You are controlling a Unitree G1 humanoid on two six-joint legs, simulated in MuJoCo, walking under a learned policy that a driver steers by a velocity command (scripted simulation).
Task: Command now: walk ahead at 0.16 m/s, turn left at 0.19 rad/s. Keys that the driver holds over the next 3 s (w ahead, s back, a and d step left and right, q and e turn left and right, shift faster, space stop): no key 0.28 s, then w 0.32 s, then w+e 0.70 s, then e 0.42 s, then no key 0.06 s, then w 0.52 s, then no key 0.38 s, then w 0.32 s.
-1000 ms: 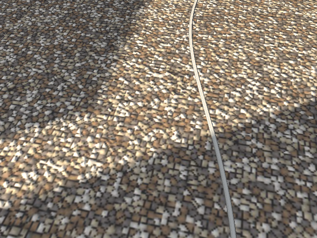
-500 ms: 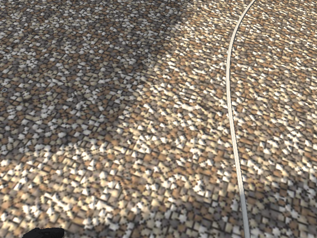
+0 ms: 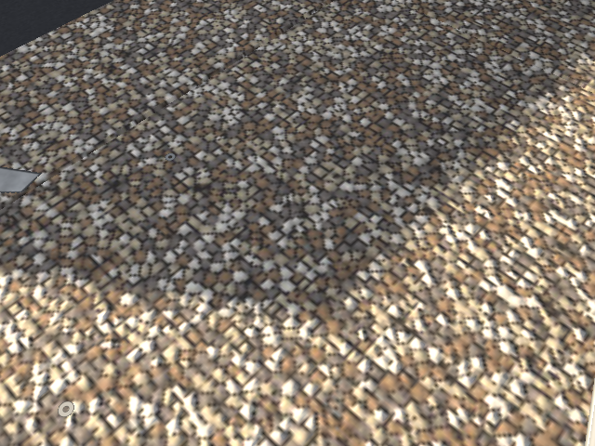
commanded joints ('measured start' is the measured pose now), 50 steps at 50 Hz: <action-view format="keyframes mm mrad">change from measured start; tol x32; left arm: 1 -73 173 35 -58 -19 -6 5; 50 -96 17 18 -99 -14 21 -10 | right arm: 1 34 -69 -20 -61 -6 -12 9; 50 143 -94 -46 185 -19 -83 -23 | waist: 1 -73 -148 -126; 5 -67 188 -346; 19 -15 97 -75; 22 19 -318 80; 36 -143 -153 -60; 38 -202 274 -264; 50 -88 14 30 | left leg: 1 195 -26 26 -120 54 35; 5 770 330 -337 -169 894 317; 19 106 82 -159 -413 -618 125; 25 -227 -17 7 258 -276 58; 36 541 -45 80 -215 -58 53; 38 921 367 -510 -399 -350 238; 50 508 208 88 -568 135 174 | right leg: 1 13 -240 109 40 588 -145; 4 -115 -117 39 336 293 -31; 6 -340 -56 141 663 -501 57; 17 -27 -27 27 296 -33 43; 23 -68 -393 620 -214 -522 -234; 35 -141 -239 283 -57 -55 -136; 40 -707 -82 224 923 -245 -32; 50 -640 -142 180 602 195 -5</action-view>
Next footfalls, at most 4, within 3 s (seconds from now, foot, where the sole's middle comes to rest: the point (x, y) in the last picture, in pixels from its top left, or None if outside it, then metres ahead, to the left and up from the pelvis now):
0.06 left None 0.18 0.12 -0.78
0.38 right None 0.11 -0.11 -0.78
0.74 left None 0.28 0.17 -0.78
1.24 right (388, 397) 0.56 -0.12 -0.78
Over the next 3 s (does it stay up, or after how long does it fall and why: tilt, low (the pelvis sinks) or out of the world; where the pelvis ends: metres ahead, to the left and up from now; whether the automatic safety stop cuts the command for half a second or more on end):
stays up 0.90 -0.26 0.00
